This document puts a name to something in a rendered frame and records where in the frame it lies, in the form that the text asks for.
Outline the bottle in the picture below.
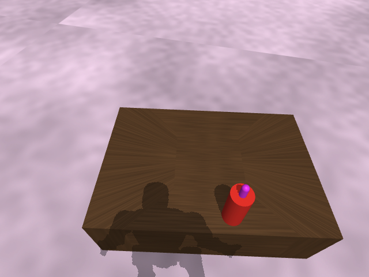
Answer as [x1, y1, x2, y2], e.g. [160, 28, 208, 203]
[221, 184, 255, 226]

